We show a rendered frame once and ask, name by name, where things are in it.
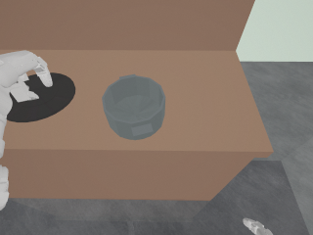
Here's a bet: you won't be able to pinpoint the knob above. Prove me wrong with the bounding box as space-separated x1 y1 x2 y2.
24 77 47 95

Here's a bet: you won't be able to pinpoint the lid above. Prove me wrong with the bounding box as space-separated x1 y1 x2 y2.
6 72 76 122

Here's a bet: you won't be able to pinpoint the table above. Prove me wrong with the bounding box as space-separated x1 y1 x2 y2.
0 0 274 201

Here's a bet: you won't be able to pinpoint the left robot forearm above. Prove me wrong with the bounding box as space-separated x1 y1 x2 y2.
0 59 19 159

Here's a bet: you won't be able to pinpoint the left robot hand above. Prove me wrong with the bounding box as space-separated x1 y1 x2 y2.
0 50 53 103

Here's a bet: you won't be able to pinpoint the pot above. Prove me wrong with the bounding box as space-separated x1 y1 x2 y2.
102 73 166 140

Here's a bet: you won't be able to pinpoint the right robot hand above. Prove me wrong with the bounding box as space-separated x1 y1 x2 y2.
243 217 273 235

